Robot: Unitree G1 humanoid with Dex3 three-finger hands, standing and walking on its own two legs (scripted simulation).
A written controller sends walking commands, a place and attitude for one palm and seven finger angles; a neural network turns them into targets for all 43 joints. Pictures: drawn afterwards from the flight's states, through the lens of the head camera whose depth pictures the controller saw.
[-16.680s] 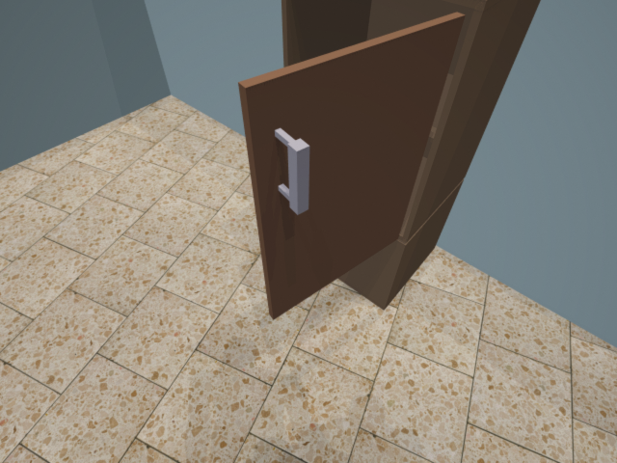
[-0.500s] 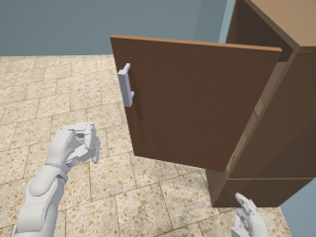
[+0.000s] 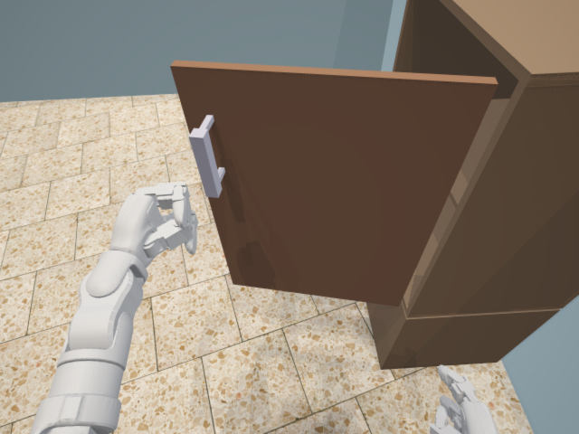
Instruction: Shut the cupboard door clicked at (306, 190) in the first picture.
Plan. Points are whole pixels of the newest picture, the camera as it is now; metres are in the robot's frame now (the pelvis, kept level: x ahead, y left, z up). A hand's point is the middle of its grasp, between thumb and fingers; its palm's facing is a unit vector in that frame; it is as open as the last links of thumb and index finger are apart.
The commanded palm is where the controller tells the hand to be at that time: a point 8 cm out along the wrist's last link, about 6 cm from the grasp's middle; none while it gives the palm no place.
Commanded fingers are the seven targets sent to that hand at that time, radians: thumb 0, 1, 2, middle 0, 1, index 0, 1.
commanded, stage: bring the fist close to the handle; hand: left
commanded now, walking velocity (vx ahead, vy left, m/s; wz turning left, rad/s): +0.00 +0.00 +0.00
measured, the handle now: (211, 157) +0.49 +0.17 +0.12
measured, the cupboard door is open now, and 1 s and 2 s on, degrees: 78 78 66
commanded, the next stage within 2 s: push the door shut along its arc in 0.68 s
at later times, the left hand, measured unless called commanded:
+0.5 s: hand (210, 199) +0.39 +0.15 +0.13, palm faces -0.09 -1.00 -0.02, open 3.1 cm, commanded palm +0.37 +0.20 +0.13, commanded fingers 0.00 0.90 0.90 -1.30 -1.50 -1.30 -1.50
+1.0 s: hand (219, 193) +0.40 +0.13 +0.13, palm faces -0.13 -0.99 -0.04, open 3.1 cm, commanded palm +0.39 +0.19 +0.13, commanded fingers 0.00 0.90 0.90 -1.30 -1.50 -1.30 -1.50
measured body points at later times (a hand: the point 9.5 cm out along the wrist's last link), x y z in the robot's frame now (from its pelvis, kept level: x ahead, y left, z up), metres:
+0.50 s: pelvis +0.00 +0.00 +0.00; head +0.02 -0.02 +0.45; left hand +0.39 +0.20 +0.13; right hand +0.12 -0.25 -0.11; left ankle -0.04 +0.11 -0.73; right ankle +0.05 -0.11 -0.73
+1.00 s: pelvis -0.01 +0.00 +0.00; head +0.01 -0.02 +0.45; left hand +0.40 +0.19 +0.14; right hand +0.13 -0.24 -0.10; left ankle -0.04 +0.11 -0.73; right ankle +0.05 -0.11 -0.73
